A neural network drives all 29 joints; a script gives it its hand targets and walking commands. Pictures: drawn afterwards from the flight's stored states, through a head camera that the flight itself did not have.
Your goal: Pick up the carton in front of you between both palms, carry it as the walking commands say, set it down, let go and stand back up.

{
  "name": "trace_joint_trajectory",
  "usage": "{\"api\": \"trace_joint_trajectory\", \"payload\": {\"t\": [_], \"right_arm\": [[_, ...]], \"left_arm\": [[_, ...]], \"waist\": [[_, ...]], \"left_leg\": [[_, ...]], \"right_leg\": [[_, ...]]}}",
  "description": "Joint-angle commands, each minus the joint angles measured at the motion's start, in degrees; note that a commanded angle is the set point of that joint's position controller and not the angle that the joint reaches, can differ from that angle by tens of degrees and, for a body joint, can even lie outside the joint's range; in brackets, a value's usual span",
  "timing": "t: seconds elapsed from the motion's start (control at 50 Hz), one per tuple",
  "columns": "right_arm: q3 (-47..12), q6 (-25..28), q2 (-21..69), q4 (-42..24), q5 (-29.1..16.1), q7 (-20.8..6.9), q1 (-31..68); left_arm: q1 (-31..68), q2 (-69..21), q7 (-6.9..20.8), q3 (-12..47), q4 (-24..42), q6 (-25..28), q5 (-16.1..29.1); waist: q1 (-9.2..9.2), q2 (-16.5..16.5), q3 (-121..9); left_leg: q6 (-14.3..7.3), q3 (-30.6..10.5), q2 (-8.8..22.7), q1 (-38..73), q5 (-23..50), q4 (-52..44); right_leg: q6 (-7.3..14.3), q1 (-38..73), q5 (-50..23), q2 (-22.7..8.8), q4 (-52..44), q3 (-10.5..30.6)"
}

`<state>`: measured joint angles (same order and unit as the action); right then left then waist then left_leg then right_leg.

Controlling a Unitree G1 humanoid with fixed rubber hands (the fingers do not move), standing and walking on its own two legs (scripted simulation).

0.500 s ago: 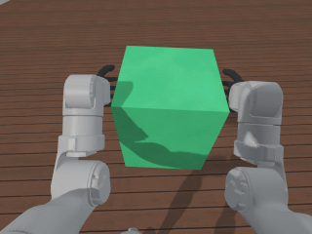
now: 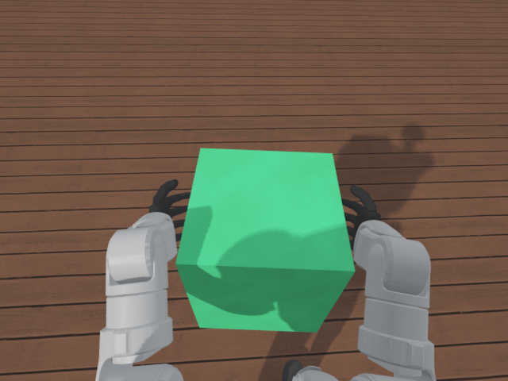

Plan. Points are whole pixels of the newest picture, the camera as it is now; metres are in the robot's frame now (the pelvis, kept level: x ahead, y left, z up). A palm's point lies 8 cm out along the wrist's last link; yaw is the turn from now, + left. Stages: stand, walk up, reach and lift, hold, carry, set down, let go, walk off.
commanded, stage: carry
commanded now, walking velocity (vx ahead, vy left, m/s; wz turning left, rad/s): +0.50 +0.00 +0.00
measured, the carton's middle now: (262, 245) +0.33 +0.01 +0.00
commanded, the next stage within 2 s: none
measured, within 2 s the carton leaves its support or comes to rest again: neither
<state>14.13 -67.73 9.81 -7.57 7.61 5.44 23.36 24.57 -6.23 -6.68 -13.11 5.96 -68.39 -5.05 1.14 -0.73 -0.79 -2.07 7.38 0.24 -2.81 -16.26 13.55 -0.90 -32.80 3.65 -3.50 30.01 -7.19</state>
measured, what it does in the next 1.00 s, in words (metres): walks ahead: right foot, then left foot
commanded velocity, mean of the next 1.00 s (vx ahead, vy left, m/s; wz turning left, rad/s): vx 0.50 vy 0.00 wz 0.00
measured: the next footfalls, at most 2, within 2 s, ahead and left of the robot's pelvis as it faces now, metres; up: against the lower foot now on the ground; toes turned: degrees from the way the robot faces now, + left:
right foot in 0.06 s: +0.21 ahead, -0.11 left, +0.00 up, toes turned -9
left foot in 0.54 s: +0.55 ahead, +0.13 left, +0.00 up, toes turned +12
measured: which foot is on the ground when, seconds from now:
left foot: down 0.00-0.06, up 0.08-0.52, down 0.54-1.00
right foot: up 0.00-0.04, down 0.06-0.56, up 0.58-1.00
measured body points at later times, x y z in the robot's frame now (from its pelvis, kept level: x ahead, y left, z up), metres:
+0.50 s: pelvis +0.34 +0.01 -0.02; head +0.29 +0.01 +0.43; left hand +0.60 +0.17 +0.08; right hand +0.61 -0.13 +0.08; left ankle +0.49 +0.13 -0.73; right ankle +0.17 -0.10 -0.75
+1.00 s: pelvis +0.64 +0.03 +0.00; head +0.62 +0.03 +0.44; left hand +0.91 +0.18 +0.09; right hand +0.91 -0.12 +0.09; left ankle +0.51 +0.12 -0.75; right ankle +0.79 -0.10 -0.72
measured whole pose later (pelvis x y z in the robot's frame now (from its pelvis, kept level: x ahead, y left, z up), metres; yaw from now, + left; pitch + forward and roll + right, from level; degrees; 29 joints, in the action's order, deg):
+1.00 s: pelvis +0.64 +0.03 +0.00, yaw +0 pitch +4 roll +0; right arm 4.2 -68.7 7.4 -21.4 6.1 4.2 6.5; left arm 6.2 -7.4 -5.3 -5.0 22.6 -69.7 -6.8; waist -0.5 -0.4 -8.6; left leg 0.2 12.0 2.0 1.9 -18.1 12.7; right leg -0.1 -32.7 2.4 -5.8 31.2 -9.5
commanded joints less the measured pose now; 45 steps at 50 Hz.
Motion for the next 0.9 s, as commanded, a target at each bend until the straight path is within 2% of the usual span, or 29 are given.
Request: {"api": "trace_joint_trajectory", "payload": {"t": [0.0,0.02,0.04,0.06,0.08,0.1,0.12,0.14,0.16,0.18,0.24,0.28,0.36,0.42,0.46,0.48,0.5,0.52,0.54,0.56,0.58,0.6,0.62,0.64,0.66,0.68,0.72,0.78,0.88], "right_arm": [[-44.67,1.04,54.96,-10.57,-21.14,-13.2,27.32],[-45.82,0.93,53.71,-11.74,-20.97,-13.28,23.08],[-46.62,0.6,54.21,-11.66,-21.64,-13.69,19.9],[-47.1,0.3,52.89,-12.3,-21.89,-14.2,17.09],[-47.98,-0.34,53.06,-13.03,-22.13,-14.57,15.31],[-47.48,-0.53,51.13,-12.87,-22.12,-14.74,13.73],[-48.6,-0.53,52.41,-13.72,-22.87,-15.12,14.37],[-49.39,-0.33,53.16,-14.71,-23.84,-15.46,15.28],[-49.81,-0.25,53.65,-15.33,-24.6,-15.7,15.69],[-50.37,-0.27,53.88,-15.69,-25.18,-15.75,15.49],[-50.68,-0.4,53.03,-15.05,-24.71,-15.27,12.74],[-50.39,-0.88,51.52,-14.6,-23.78,-14.82,11.5],[-49.5,-2.15,48.71,-13.57,-22.74,-14.41,10.07],[-48.7,-3.02,46.83,-12.22,-22.56,-14.56,11.13],[-47.97,-3.4,45.94,-11.24,-22.56,-14.64,11.79],[-47.51,-3.51,45.78,-10.56,-22.48,-14.7,11.68],[-46.9,-3.54,45.78,-9.53,-22.36,-14.76,10.91],[-46.21,-3.5,45.71,-8.34,-22.28,-14.88,9.94],[-45.25,-3.04,45.33,-6.83,-21.57,-15.13,9.7],[-45.59,-2.54,47.52,-5.8,-22.2,-15.24,8.73],[-46.04,-2.08,49.63,-8.0,-23.27,-15.49,10.09],[-46.8,-1.5,52.28,-9.3,-24.13,-15.65,11.29],[-47.59,-0.84,54.1,-10.65,-24.77,-15.83,12.52],[-48.37,-0.18,55.27,-11.88,-25.24,-16.02,13.49],[-48.94,0.4,55.93,-12.45,-25.52,-16.21,13.52],[-49.22,0.82,56.01,-12.54,-25.66,-16.38,12.65],[-49.52,1.22,54.95,-13.07,-25.89,-16.67,10.45],[-50.01,1.42,52.85,-14.38,-25.94,-16.96,8.61],[-49.46,0.24,48.09,-17.33,-25.31,-16.11,7.77]], "left_arm": [[30.37,-61.82,13.75,46.99,11.3,1.38,22.99],[26.86,-60.54,14.02,47.61,12.51,1.37,22.46],[21.76,-58.44,14.16,47.25,12.93,1.18,21.94],[17.64,-56.47,14.31,46.75,13.94,0.79,21.13],[14.55,-53.8,14.61,46.23,13.03,1.13,19.23],[10.43,-56.43,15.18,46.42,11.51,0.88,19.92],[9.49,-57.36,15.59,46.4,12.53,1.0,20.04],[10.52,-57.74,15.88,46.73,14.4,1.04,20.5],[11.85,-57.87,16.06,47.11,15.88,0.98,20.97],[12.56,-57.61,16.21,47.28,16.83,0.89,21.56],[10.81,-55.82,16.87,47.37,16.9,0.15,22.32],[9.72,-54.11,17.21,47.16,16.3,-0.48,22.42],[8.41,-51.13,17.3,46.5,14.69,-1.61,21.62],[9.88,-49.44,17.09,46.3,13.32,-2.27,21.04],[10.94,-48.86,16.94,46.38,12.42,-2.61,20.95],[11.42,-48.81,16.86,46.51,12.06,-2.75,21.0],[11.76,-48.81,16.79,46.79,11.95,-2.88,21.05],[11.51,-48.49,16.68,46.82,11.67,-3.03,20.96],[12.58,-49.68,16.51,47.6,12.54,-3.44,21.57],[13.52,-50.43,16.69,47.68,13.2,-3.27,21.95],[14.45,-52.92,16.87,48.23,12.76,-2.57,22.42],[14.43,-54.76,17.11,48.21,13.12,-1.76,22.75],[14.66,-56.45,17.14,48.54,13.63,-0.95,22.95],[14.33,-57.63,17.04,48.92,14.03,-0.22,22.94],[13.96,-58.01,16.8,49.31,14.6,0.44,22.56],[12.88,-58.56,16.53,49.79,14.63,0.99,22.13],[9.88,-58.91,15.97,49.95,14.54,1.9,21.36],[7.42,-57.5,15.4,49.88,15.43,2.38,20.39],[7.47,-53.07,15.05,49.84,18.96,0.83,21.05]], "waist": [[-2.69,10.85,-24.68],[-1.81,9.22,-27.36],[-0.28,6.77,-30.07],[0.68,-2.27,-34.37],[0.33,-16.0,-36.21],[0.31,-13.79,-33.23],[0.4,-10.18,-30.29],[0.21,-4.1,-27.96],[0.06,-1.88,-25.25],[-0.04,-3.31,-24.11],[-0.33,-5.92,-20.8],[-0.41,-6.48,-17.37],[-0.28,-7.31,-11.8],[-0.16,-7.64,-7.99],[-0.31,-8.06,-7.22],[-0.81,-7.67,-8.47],[-1.57,-5.83,-11.23],[-2.49,-2.02,-15.29],[-3.11,12.15,-21.03],[-2.84,22.05,-23.18],[-2.4,16.07,-22.78],[-2.5,10.85,-23.35],[-2.32,5.51,-22.45],[-1.83,4.42,-22.31],[-1.74,5.59,-22.45],[-1.75,7.18,-22.11],[-1.81,8.15,-20.88],[-2.02,7.7,-18.37],[-2.18,7.84,-13.55]], "left_leg": [[-2.98,-0.38,9.5,19.44,52.22,11.54],[-1.21,2.34,8.61,12.59,50.52,18.97],[0.67,2.24,8.33,1.3,38.76,26.25],[1.15,1.1,6.56,-9.75,17.14,37.12],[2.94,-2.6,-0.7,-32.08,-10.49,49.09],[1.9,-5.92,0.07,-39.16,-13.24,56.09],[1.05,-6.84,2.12,-40.49,-11.71,56.6],[0.9,-7.61,4.42,-39.47,-8.33,53.36],[1.39,-7.5,5.87,-37.43,-5.76,48.64],[1.84,-6.51,6.1,-34.92,-3.78,44.79],[3.12,-3.16,5.29,-33.21,0.13,36.96],[3.7,-1.42,5.55,-33.63,4.93,30.23],[3.38,1.66,4.79,-31.3,12.26,21.79],[2.41,2.58,4.77,-29.13,15.31,17.84],[1.53,3.89,4.35,-25.56,13.81,15.93],[1.28,5.76,2.94,-20.34,11.28,15.07],[1.16,8.4,0.4,-11.81,7.6,14.16],[1.2,5.15,2.14,0.14,4.75,14.34],[-5.75,-21.5,18.2,12.99,-7.3,6.98],[-9.84,-38.89,24.39,16.9,-2.56,-2.67],[-9.67,-33.95,24.13,15.86,4.85,-0.91],[-8.83,-28.93,22.43,12.6,9.6,1.2],[-6.75,-23.45,21.24,8.16,10.61,1.51],[-4.98,-19.15,19.96,4.59,8.1,0.08],[-4.07,-15.67,18.82,2.53,5.46,-1.28],[-4.01,-13.51,18.06,1.27,3.45,-2.69],[-4.68,-10.69,17.5,1.05,1.27,-5.19],[-5.97,-8.07,16.93,3.85,3.94,-6.74],[-5.41,-2.95,15.04,6.45,12.96,-5.87]], "right_leg": [[1.22,8.8,-4.72,5.0,-10.01,-6.11],[2.19,22.07,-7.99,5.33,-13.07,-7.41],[3.59,36.53,-6.39,0.0,-10.85,-2.68],[5.48,48.51,-13.76,-12.1,-5.15,12.94],[14.59,64.18,-15.01,-22.12,-7.21,31.59],[15.02,61.58,-13.63,-21.86,-9.65,32.05],[13.74,57.26,-16.82,-19.44,-10.03,26.9],[11.98,52.15,-16.23,-18.43,-11.53,22.66],[10.16,46.63,-13.08,-17.21,-13.99,19.08],[9.02,43.01,-9.61,-16.01,-16.01,15.82],[9.14,37.52,-3.21,-13.53,-19.29,9.56],[8.82,35.25,-1.66,-12.03,-20.44,6.18],[7.57,31.72,-2.91,-10.64,-21.15,2.6],[6.37,31.23,-2.84,-10.67,-20.58,1.58],[5.56,31.54,-5.0,-10.99,-17.69,0.82],[4.86,30.73,-9.15,-10.34,-13.13,-0.53],[3.53,28.65,-13.76,-8.1,-4.68,-3.39],[1.68,22.23,-11.96,-5.95,6.75,-4.99],[-1.94,7.21,-1.31,-0.6,25.61,-3.89],[-2.14,-3.09,22.86,4.9,37.36,-0.19],[-0.42,-5.96,23.66,1.22,44.11,5.72],[1.11,-6.47,21.76,-1.13,45.57,7.0],[1.74,-5.38,18.39,-3.3,42.82,7.39],[2.03,-3.53,14.78,-4.6,38.7,8.05],[1.91,-1.82,12.58,-4.57,36.56,6.9],[1.65,-1.34,10.98,-4.38,34.32,5.85],[0.6,-2.22,8.72,-4.46,28.29,4.27],[-0.71,-5.84,5.24,-4.25,18.64,1.98],[-0.35,-5.12,-1.16,-2.86,6.01,-1.39]]}}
